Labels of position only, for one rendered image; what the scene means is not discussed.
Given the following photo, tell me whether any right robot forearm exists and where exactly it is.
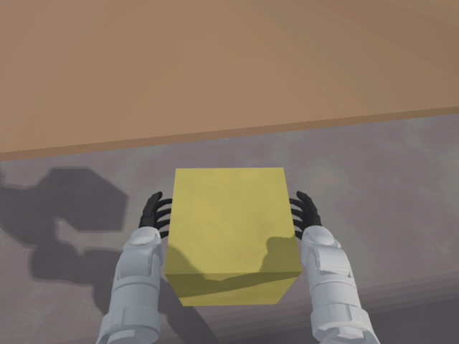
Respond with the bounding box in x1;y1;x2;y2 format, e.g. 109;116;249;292
301;226;380;344

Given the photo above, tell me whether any left robot forearm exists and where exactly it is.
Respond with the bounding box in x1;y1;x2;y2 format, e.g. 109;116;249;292
96;226;164;344

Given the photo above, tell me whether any robot left hand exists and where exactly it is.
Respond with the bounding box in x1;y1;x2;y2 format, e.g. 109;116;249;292
138;191;172;239

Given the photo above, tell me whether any carton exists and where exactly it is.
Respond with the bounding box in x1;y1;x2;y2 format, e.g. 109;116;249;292
164;168;302;306

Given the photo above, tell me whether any robot right hand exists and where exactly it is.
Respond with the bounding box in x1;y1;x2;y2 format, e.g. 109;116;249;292
289;191;322;240

